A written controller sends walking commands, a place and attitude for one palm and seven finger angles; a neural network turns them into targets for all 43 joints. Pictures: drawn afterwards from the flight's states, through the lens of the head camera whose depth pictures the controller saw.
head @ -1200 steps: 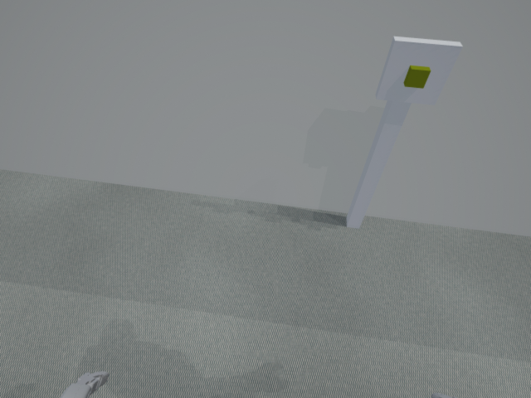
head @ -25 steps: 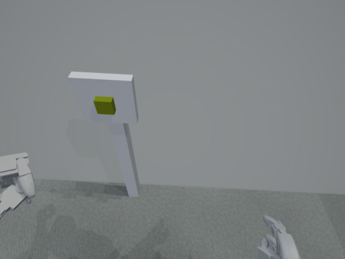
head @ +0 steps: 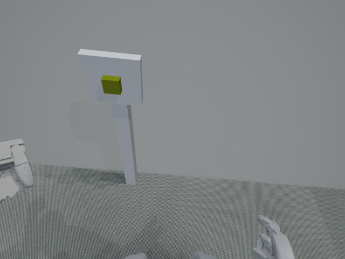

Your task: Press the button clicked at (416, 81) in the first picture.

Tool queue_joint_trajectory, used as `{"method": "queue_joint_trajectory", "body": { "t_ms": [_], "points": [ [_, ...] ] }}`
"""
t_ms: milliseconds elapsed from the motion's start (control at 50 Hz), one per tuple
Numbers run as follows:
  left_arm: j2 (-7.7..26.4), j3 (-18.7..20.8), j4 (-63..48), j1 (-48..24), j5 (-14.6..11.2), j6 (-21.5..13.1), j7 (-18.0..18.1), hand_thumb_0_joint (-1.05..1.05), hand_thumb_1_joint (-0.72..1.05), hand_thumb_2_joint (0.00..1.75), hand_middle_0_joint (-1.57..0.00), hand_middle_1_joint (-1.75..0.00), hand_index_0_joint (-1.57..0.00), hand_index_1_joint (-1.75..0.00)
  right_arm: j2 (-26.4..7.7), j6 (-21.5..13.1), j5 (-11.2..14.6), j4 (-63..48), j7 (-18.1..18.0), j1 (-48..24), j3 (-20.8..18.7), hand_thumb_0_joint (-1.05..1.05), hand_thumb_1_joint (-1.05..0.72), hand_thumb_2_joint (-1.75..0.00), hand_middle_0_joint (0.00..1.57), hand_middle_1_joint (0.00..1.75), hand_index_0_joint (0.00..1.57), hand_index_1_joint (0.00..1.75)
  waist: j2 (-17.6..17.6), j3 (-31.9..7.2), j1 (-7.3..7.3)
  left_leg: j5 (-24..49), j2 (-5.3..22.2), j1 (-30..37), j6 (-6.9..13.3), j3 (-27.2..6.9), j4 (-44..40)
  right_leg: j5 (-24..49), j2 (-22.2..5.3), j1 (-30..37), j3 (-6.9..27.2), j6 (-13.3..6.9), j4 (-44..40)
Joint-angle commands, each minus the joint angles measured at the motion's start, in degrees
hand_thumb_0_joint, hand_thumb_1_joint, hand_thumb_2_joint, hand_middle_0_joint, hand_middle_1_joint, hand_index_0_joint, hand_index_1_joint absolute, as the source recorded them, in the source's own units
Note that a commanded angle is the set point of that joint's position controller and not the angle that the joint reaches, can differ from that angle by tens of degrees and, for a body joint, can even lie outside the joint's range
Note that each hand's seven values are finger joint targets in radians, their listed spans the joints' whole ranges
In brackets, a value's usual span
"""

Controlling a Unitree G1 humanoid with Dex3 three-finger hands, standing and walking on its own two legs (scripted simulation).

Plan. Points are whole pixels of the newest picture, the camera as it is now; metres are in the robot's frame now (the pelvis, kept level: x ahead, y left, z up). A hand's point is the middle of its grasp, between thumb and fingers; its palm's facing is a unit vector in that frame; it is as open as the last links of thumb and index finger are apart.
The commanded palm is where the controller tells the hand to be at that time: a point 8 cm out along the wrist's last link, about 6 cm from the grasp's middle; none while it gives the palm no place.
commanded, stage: step back with the hand held close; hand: left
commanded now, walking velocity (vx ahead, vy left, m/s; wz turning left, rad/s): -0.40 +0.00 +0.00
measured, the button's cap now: (112, 84) +0.59 +0.22 +0.05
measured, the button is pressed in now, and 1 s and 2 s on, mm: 0 0 0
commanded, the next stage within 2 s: stop stepping back and stand still in 0.52 s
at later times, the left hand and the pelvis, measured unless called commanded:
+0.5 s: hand (13, 254) +0.10 +0.20 +0.20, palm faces +0.36 -0.80 -0.48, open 3.1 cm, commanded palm +0.05 +0.23 +0.20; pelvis -0.08 -0.05 +0.03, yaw +0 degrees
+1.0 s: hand out of the picture -0.01 +0.21 +0.19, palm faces +0.45 -0.81 -0.38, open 3.1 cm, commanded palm -0.07 +0.25 +0.20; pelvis -0.19 -0.03 +0.02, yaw +1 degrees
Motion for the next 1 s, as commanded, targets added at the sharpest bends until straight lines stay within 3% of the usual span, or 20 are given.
{"method": "queue_joint_trajectory", "body": {
  "t_ms": [0,100,200,280,320,340,360,380,460,480,580,600,640,660,700,740,800,900,960,980],
  "points": [
    [8.81,7.85,-12.43,-0.95,0.09,-4.31,0.87,0.0,0.9,0.9,-1.3,-1.5,-1.3,-1.5,-7.79,-4.3,-0.46,-8.7,-0.9,-6.51,-3.78,0.0,-0.9,-0.9,0.2,0.3,0.2,0.3,11.59,-5.95,1.07,-19.28,18.86,-25.77,3.56,-21.49,-28.25,-3.73,2.42,28.33,2.21,0.55,13.09],
    [6.74,4.79,-10.44,1.95,-1.79,-5.46,-0.28,0.0,0.9,0.9,-1.3,-1.5,-1.3,-1.5,-7.6,-5.73,-0.63,-5.9,-0.18,-5.41,-3.91,0.0,-0.9,-0.9,0.2,0.3,0.2,0.3,7.33,-6.82,0.65,7.27,17.07,-5.57,1.1,-19.14,-21.05,-5.72,2.04,17.03,2.45,-0.49,-0.21],
    [7.95,3.68,-13.02,2.45,-3.05,-5.65,-0.32,0.0,0.9,0.9,-1.3,-1.5,-1.3,-1.5,-6.88,-6.05,-0.72,-3.07,0.37,-6.06,-3.56,0.0,-0.9,-0.9,0.2,0.3,0.2,0.3,14.08,-19.13,1.27,38.35,15.91,17.33,-1.03,-14.45,-16.31,0.39,1.09,12.57,1.89,-0.12,-7.27],
    [11.31,7.6,-15.09,8.87,-4.19,-4.23,-0.28,0.0,0.9,0.9,-1.3,-1.5,-1.3,-1.5,-7.38,-5.38,-0.31,-5.99,0.28,-8.0,-3.76,0.0,-0.9,-0.9,0.2,0.3,0.2,0.3,14.35,-20.26,2.18,16.32,16.71,7.21,0.19,-14.14,-20.19,-5.91,1.93,19.02,1.31,-0.08,-5.55],
    [11.77,8.7,-14.06,10.37,-4.49,-3.46,-0.5,0.0,0.9,0.9,-1.3,-1.5,-1.3,-1.5,-6.48,-4.15,0.17,-7.51,0.28,-9.5,-3.43,0.0,-0.9,-0.9,0.2,0.3,0.2,0.3,7.96,-14.18,1.88,-3.55,13.16,-3.52,-1.55,-11.22,-19.55,-1.47,-1.05,20.63,4.0,-1.56,-10.38],
    [12.32,8.99,-12.92,9.98,-4.31,-3.19,-0.46,0.0,0.9,0.9,-1.3,-1.5,-1.3,-1.5,-5.75,-3.35,0.47,-7.97,0.22,-9.24,-3.56,0.0,-0.9,-0.9,0.2,0.3,0.2,0.3,0.41,-11.68,1.07,-12.39,8.1,-5.0,-4.07,-8.26,-13.2,-6.18,-6.23,14.82,11.88,-4.2,-16.19],
    [12.77,8.69,-11.58,9.0,-4.32,-2.77,0.02,0.0,0.9,0.9,-1.3,-1.5,-1.3,-1.5,-5.29,-2.59,0.97,-7.35,0.13,-8.32,-4.03,0.0,-0.9,-0.9,0.2,0.3,0.2,0.3,-7.02,-9.78,1.01,-10.87,2.04,0.02,-7.17,-5.21,3.78,-16.66,-16.88,1.1,25.01,-8.94,-26.73],
    [12.42,7.81,-10.53,6.37,-4.48,-1.81,0.93,0.0,0.9,0.9,-1.3,-1.5,-1.3,-1.5,-5.7,-1.79,0.89,-4.93,0.35,-8.37,-5.07,0.0,-0.9,-0.9,0.2,0.3,0.2,0.3,-9.29,-8.89,2.04,-13.46,0.48,1.14,-7.93,-7.6,21.77,-16.98,-24.56,-7.06,30.15,-13.2,-31.6],
    [8.55,3.59,-2.06,3.43,-2.11,0.02,1.61,0.0,0.9,0.9,-1.3,-1.5,-1.3,-1.5,-2.37,0.18,-0.36,-3.66,-0.75,-8.5,-2.44,0.0,-0.9,-0.9,0.2,0.3,0.2,0.3,-4.43,-6.78,-0.43,-7.4,3.14,-2.56,-7.96,-4.54,20.09,10.44,-13.51,2.62,11.38,-8.19,-22.58],
    [7.11,0.52,-1.52,-0.34,-1.61,-0.03,1.49,0.0,0.9,0.9,-1.3,-1.5,-1.3,-1.5,-2.47,0.22,0.02,-3.74,-1.28,-10.7,-2.06,0.0,-0.9,-0.9,0.2,0.3,0.2,0.3,-4.04,-3.12,-0.4,-9.15,3.47,-2.35,-7.31,-4.75,15.29,13.75,-13.71,1.73,11.15,-8.1,-21.83],
    [10.19,1.71,-9.06,-1.93,-1.26,-0.29,2.39,0.0,0.9,0.9,-1.3,-1.5,-1.3,-1.5,-5.27,-0.46,0.18,-3.87,-2.56,-7.38,-2.46,0.0,-0.9,-0.9,0.2,0.3,0.2,0.3,-3.53,-11.81,0.08,-3.89,2.22,4.64,-5.8,-1.7,-16.3,26.37,-10.65,18.47,8.05,-4.13,-15.62],
    [10.61,2.27,-12.14,-1.95,-1.49,-1.0,2.13,0.0,0.9,0.9,-1.3,-1.5,-1.3,-1.5,-5.62,-0.24,0.12,-4.21,-2.55,-5.36,-2.74,0.0,-0.9,-0.9,0.2,0.3,0.2,0.3,-0.66,-15.45,-0.33,4.28,3.63,8.56,-5.27,-2.18,-23.08,26.13,-8.07,20.71,5.74,-2.11,-11.05],
    [12.77,4.55,-16.95,0.02,-1.0,-2.21,1.78,0.0,0.9,0.9,-1.3,-1.5,-1.3,-1.5,-7.1,-1.48,0.5,-7.38,-1.79,-4.48,-4.2,0.0,-0.9,-0.9,0.2,0.3,0.2,0.3,12.26,-18.82,0.73,25.1,15.89,15.2,-1.03,-13.66,-19.31,6.81,-1.32,12.53,0.78,1.45,-2.46],
    [13.5,6.07,-17.91,2.74,-1.23,-2.29,1.61,0.0,0.9,0.9,-1.3,-1.5,-1.3,-1.5,-6.46,-3.3,0.92,-7.56,-0.93,-3.56,-4.53,0.0,-0.9,-0.9,0.2,0.3,0.2,0.3,11.96,-20.52,1.03,30.27,17.82,19.79,-0.3,-12.37,-18.17,-3.53,-0.3,7.22,-0.29,1.33,0.07],
    [12.78,7.88,-18.77,6.67,-2.13,-2.09,1.79,0.0,0.9,0.9,-1.3,-1.5,-1.3,-1.5,-5.21,-5.58,0.01,-7.8,-0.56,-5.07,-3.69,0.0,-0.9,-0.9,0.2,0.3,0.2,0.3,20.97,-16.74,0.73,17.33,19.07,9.49,1.99,-15.56,-23.32,-14.99,-0.06,6.95,-0.98,1.08,9.14],
    [10.57,7.14,-17.89,5.95,-2.56,-1.48,2.03,0.0,0.9,0.9,-1.3,-1.5,-1.3,-1.5,-4.95,-6.61,0.21,-5.83,-0.26,-5.16,-2.74,0.0,-0.9,-0.9,0.2,0.3,0.2,0.3,16.78,-9.27,0.92,17.78,16.84,4.98,0.24,-10.86,-20.71,-10.97,-1.07,10.29,-0.98,0.52,0.85],
    [8.37,4.35,-8.6,5.98,-2.45,-0.33,1.94,0.0,0.9,0.9,-1.3,-1.5,-1.3,-1.5,-6.04,-6.77,1.35,-4.3,0.02,-4.59,-2.7,0.0,-0.9,-0.9,0.2,0.3,0.2,0.3,4.57,-7.22,-0.2,4.76,9.18,1.36,-4.39,-5.32,-13.79,5.78,-2.82,20.17,2.31,-0.45,-15.38],
    [7.79,1.97,-0.48,0.55,-2.54,1.7,2.02,0.0,0.9,0.9,-1.3,-1.5,-1.3,-1.5,-5.53,-4.08,0.99,-2.67,-0.78,-5.62,-2.82,0.0,-0.9,-0.9,0.2,0.3,0.2,0.3,-4.87,-3.95,-0.11,-8.73,3.17,4.4,-4.93,-3.35,0.06,-30.36,-13.5,5.06,20.73,-6.12,-30.01],
    [7.35,0.62,-1.14,-1.48,-1.98,2.01,2.07,0.0,0.9,0.9,-1.3,-1.5,-1.3,-1.5,-5.23,-3.38,0.2,-2.5,-1.24,-5.5,-1.89,0.0,-0.9,-0.9,0.2,0.3,0.2,0.3,-6.75,-3.88,-0.78,-8.32,3.66,10.11,-3.77,-2.86,-7.53,-32.0,-10.95,0.54,12.12,-5.55,-25.8],
    [7.38,0.09,-3.66,-3.42,-1.93,2.01,1.99,0.0,0.9,0.9,-1.3,-1.5,-1.3,-1.5,-5.77,-3.46,0.16,-3.08,-1.65,-6.53,-1.86,0.0,-0.9,-0.9,0.2,0.3,0.2,0.3,-2.95,-3.33,-0.89,-9.75,4.6,12.45,-3.34,-4.21,-13.01,-30.73,-8.5,-1.07,8.57,-4.6,-21.64]
  ]
}}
